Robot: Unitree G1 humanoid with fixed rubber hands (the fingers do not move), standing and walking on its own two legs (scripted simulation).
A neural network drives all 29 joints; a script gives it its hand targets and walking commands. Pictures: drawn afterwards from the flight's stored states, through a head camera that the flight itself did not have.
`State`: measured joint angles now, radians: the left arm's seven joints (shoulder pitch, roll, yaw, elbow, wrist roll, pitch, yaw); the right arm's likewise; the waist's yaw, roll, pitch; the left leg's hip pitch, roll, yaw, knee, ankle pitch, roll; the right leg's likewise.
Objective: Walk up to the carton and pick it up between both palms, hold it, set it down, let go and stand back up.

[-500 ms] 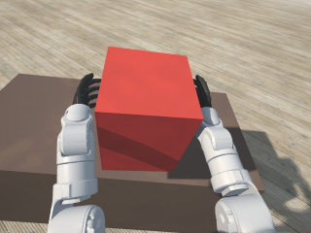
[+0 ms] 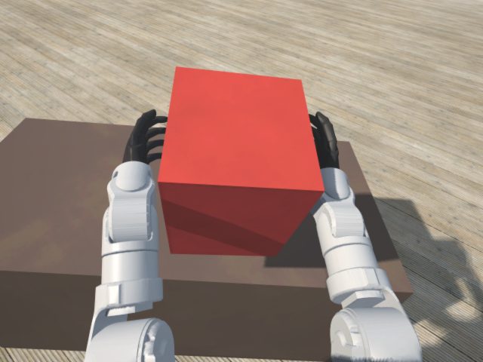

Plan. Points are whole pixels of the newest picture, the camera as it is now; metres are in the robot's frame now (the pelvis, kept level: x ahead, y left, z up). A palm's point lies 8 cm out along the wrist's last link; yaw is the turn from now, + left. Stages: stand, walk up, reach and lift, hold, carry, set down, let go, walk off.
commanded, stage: set down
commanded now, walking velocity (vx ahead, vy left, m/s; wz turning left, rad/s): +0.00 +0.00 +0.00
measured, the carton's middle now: (231, 172) +0.39 +0.00 +0.13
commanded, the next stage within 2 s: none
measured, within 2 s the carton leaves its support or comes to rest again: neither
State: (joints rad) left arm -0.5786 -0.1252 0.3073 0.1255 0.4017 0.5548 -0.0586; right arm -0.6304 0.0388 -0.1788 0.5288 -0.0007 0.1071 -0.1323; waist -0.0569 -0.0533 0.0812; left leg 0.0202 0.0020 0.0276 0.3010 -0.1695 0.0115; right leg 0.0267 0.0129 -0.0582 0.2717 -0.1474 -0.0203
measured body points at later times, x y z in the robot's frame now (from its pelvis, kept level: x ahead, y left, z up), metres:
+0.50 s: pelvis +0.02 -0.01 +0.00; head +0.02 +0.01 +0.45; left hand +0.39 +0.14 +0.12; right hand +0.41 -0.16 +0.13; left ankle +0.01 +0.11 -0.75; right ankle +0.01 -0.10 -0.75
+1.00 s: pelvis +0.02 -0.02 +0.00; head +0.04 -0.01 +0.45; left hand +0.40 +0.13 +0.07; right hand +0.43 -0.16 +0.09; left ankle +0.01 +0.11 -0.75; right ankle +0.01 -0.10 -0.75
